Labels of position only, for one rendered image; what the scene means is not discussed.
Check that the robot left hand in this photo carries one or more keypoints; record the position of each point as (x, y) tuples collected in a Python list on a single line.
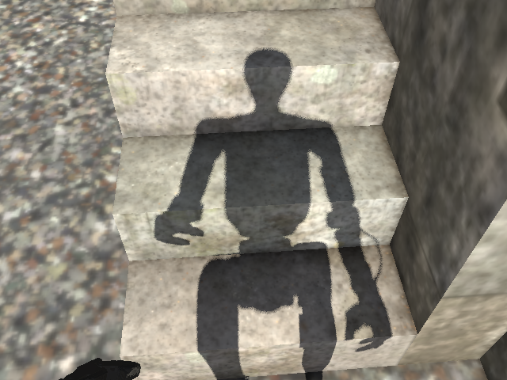
[(105, 370)]

